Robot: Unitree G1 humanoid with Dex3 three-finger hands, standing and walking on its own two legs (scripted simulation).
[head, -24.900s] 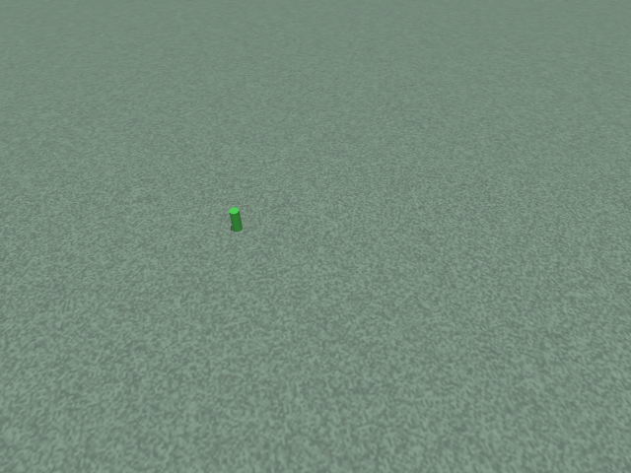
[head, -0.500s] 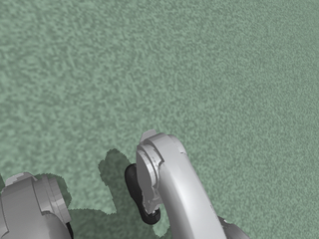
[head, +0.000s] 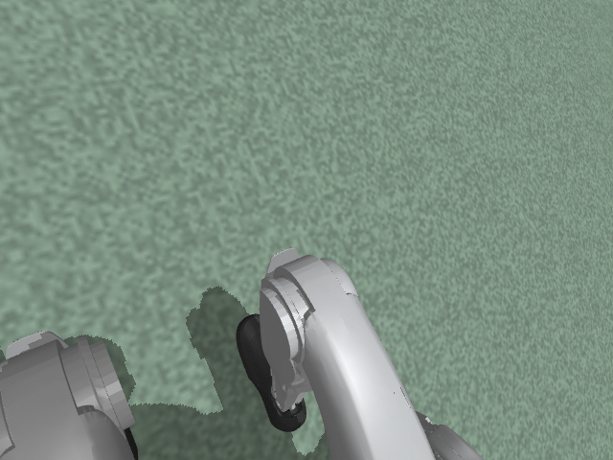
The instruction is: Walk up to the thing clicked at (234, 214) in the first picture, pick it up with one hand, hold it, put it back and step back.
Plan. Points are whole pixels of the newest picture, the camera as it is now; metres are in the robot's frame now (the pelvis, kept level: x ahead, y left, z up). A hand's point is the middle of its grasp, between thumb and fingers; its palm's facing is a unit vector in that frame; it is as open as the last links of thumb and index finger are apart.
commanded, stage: close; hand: left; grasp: from above
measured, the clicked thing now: out of the picture +0.48 +0.34 -0.25
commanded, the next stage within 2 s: settle in 0.78 s
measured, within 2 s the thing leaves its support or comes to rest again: leaves its support in 1.18 s
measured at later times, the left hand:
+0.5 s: hand out of the picture +0.46 +0.35 -0.23, palm faces -0.44 -0.15 -0.89, open 8.2 cm
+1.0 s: hand out of the picture +0.46 +0.35 -0.22, palm faces -0.44 -0.13 -0.89, open 7.4 cm
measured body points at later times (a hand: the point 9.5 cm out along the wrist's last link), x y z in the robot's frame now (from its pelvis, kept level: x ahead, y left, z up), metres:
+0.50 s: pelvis +0.00 +0.00 +0.00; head +0.27 +0.13 +0.33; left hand +0.48 +0.35 -0.18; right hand +0.05 -0.25 -0.05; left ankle +0.06 +0.12 -0.28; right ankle +0.12 -0.13 -0.28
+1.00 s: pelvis +0.00 +0.00 +0.00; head +0.27 +0.13 +0.33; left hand +0.48 +0.35 -0.17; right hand +0.05 -0.25 -0.05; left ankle +0.06 +0.12 -0.28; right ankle +0.12 -0.13 -0.28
